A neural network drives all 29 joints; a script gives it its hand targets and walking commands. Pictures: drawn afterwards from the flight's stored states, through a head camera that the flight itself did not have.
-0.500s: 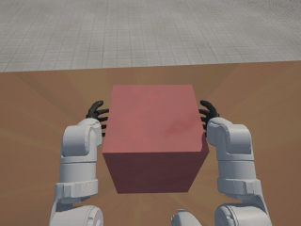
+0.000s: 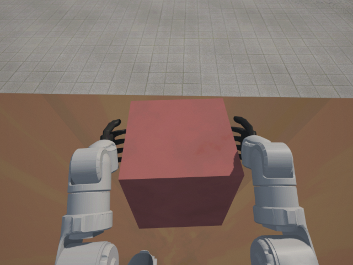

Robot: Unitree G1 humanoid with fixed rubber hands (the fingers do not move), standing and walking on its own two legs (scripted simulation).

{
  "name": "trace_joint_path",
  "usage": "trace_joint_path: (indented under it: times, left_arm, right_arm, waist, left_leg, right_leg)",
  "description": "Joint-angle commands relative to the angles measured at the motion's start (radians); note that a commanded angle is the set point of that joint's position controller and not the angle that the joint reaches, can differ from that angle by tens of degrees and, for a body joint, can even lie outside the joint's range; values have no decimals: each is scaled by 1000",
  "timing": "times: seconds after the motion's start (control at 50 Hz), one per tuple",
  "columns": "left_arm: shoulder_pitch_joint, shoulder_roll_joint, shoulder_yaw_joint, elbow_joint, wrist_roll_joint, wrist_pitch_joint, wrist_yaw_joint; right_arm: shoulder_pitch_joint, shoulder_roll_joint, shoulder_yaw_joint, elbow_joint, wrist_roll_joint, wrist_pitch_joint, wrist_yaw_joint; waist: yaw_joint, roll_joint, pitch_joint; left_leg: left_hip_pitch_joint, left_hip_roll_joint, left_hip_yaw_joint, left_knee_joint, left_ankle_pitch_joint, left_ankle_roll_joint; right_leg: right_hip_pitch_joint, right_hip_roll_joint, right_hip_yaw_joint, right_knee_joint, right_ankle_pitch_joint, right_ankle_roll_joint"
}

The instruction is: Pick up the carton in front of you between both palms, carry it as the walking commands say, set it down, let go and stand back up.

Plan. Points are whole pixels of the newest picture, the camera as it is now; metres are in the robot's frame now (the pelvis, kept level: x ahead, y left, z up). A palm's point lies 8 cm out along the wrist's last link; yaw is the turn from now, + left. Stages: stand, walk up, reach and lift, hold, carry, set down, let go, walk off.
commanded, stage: carry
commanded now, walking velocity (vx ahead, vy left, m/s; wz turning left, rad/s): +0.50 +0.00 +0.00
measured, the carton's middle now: (178, 166) +0.35 +0.02 +0.02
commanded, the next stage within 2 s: none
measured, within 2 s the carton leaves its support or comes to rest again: neither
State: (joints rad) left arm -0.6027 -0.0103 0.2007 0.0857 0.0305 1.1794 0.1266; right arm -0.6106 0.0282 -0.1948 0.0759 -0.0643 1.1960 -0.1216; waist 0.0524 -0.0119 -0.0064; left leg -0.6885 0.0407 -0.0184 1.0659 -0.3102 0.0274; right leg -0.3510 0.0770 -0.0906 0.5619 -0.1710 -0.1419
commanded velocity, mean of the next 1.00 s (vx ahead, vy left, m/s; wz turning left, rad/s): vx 0.50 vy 0.00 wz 0.00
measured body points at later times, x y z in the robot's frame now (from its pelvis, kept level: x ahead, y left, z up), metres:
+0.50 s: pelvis +0.30 +0.05 -0.05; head +0.34 +0.05 +0.40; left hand +0.68 +0.16 +0.03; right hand +0.65 -0.14 +0.03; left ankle +0.31 +0.07 -0.77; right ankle +0.31 -0.11 -0.70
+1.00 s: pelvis +0.60 -0.01 -0.09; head +0.63 -0.01 +0.36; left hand +0.96 +0.16 +0.00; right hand +0.97 -0.14 +0.00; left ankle +0.56 +0.13 -0.73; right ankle +0.63 -0.04 -0.82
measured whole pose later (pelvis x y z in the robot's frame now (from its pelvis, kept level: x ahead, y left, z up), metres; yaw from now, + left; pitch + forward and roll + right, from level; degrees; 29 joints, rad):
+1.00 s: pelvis +0.60 -0.01 -0.09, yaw +0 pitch +4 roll +1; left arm -0.61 -0.01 0.19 0.14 0.05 1.20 0.13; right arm -0.64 0.01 -0.18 0.17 -0.05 1.20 -0.12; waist 0.04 -0.01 -0.05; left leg -0.57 0.00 -0.01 1.21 -0.43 0.04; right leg -0.42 0.08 -0.10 0.60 -0.12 -0.15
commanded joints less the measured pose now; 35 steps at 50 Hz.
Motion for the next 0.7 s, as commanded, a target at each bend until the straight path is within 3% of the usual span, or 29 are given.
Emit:
trace_joint_path:
  times: [0.0, 0.08, 0.16, 0.2, 0.22, 0.24, 0.26, 0.28, 0.3, 0.32, 0.34, 0.36, 0.42, 0.5, 0.54, 0.62, 0.68]
  left_arm:
    - [-753, -1116, -688, -172, -475, -27, -254]
    - [-721, -1077, -695, -186, -466, -24, -255]
    - [-650, -1043, -683, -104, -436, -19, -260]
    - [-633, -1044, -676, -49, -427, -23, -265]
    - [-644, -1051, -675, -26, -428, -25, -269]
    - [-662, -1057, -674, -4, -427, -28, -273]
    - [-668, -1062, -670, 17, -424, -30, -276]
    - [-696, -1080, -658, 51, -427, -19, -274]
    - [-694, -1086, -640, 51, -424, -19, -270]
    - [-731, -1093, -640, 21, -419, -26, -264]
    - [-776, -1114, -639, -14, -421, -34, -256]
    - [-787, -1125, -635, -44, -415, -42, -243]
    - [-737, -1134, -635, -93, -386, -53, -208]
    - [-653, -1113, -652, -121, -350, -66, -180]
    - [-637, -1096, -668, -139, -338, -69, -176]
    - [-653, -1049, -698, -188, -340, -62, -172]
    - [-622, -999, -689, -164, -325, -38, -176]
  right_arm:
    - [-663, 1059, 648, -138, 366, -56, 168]
    - [-660, 1016, 670, -175, 355, -51, 161]
    - [-607, 967, 654, -116, 326, -32, 176]
    - [-589, 946, 628, -68, 311, -28, 187]
    - [-575, 938, 610, -41, 302, -29, 192]
    - [-567, 928, 589, -20, 295, -30, 199]
    - [-565, 908, 562, 1, 291, -30, 207]
    - [-568, 890, 537, 42, 276, -31, 210]
    - [-561, 910, 536, 67, 295, -34, 215]
    - [-584, 982, 562, 53, 332, -41, 224]
    - [-674, 1034, 595, -9, 378, -49, 234]
    - [-755, 1079, 630, -61, 429, -53, 242]
    - [-823, 1137, 677, -139, 503, -66, 248]
    - [-735, 1125, 686, -150, 503, -75, 251]
    - [-711, 1109, 694, -161, 498, -79, 254]
    - [-698, 1057, 706, -193, 491, -74, 253]
    - [-642, 1009, 691, -151, 471, -58, 251]
  waist:
    - [13, -84, -488]
    - [45, -85, -458]
    - [72, -95, -403]
    - [34, -105, -406]
    - [-14, -91, -425]
    - [-68, -62, -451]
    - [-76, 62, -488]
    - [-96, 262, -569]
    - [-128, 280, -652]
    - [-123, 172, -577]
    - [-112, 85, -508]
    - [-86, 37, -460]
    - [-69, 74, -458]
    - [-103, 105, -495]
    - [-116, 111, -500]
    - [-143, 112, -460]
    - [-172, 114, -421]
  left_leg:
    - [-124, -8, 38, -77, 124, -5]
    - [-106, -52, 90, -294, 290, 7]
    - [30, -104, 143, -575, 470, 41]
    - [232, -107, 153, -660, 535, 70]
    - [370, -99, 157, -713, 565, 73]
    - [551, -49, 124, -716, 611, 66]
    - [768, 111, -29, -549, 934, 61]
    - [1063, 335, -376, -449, 1127, 222]
    - [1108, 396, -570, -514, 668, 356]
    - [980, 311, -546, -586, 363, 323]
    - [855, 263, -478, -629, 273, 275]
    - [753, 239, -419, -657, 294, 242]
    - [622, 199, -310, -692, 344, 183]
    - [778, 173, -207, -622, 746, 153]
    - [847, 150, -167, -593, 857, 134]
    - [897, 86, -103, -562, 907, 115]
    - [918, 50, -68, -520, 904, 108]
  right_leg:
    - [498, -271, 295, -80, 719, -28]
    - [548, -198, 225, -44, 765, -11]
    - [537, -158, 176, 14, 713, -6]
    - [458, -158, 146, 117, 701, 18]
    - [403, -152, 110, 229, 704, 42]
    - [284, -134, 73, 378, 569, 64]
    - [57, -90, 46, 554, 85, 75]
    - [-268, 20, 78, 779, -452, 130]
    - [-407, 4, 132, 949, -483, 126]
    - [-449, -37, 143, 908, -406, 91]
    - [-434, -61, 135, 828, -336, 86]
    - [-406, -87, 133, 747, -290, 92]
    - [-302, -106, 108, 607, -221, 108]
    - [-423, -115, 74, 488, -89, 121]
    - [-467, -112, 60, 434, -9, 117]
    - [-451, -71, 13, 221, 148, 104]
    - [-378, -26, -36, 2, 275, 94]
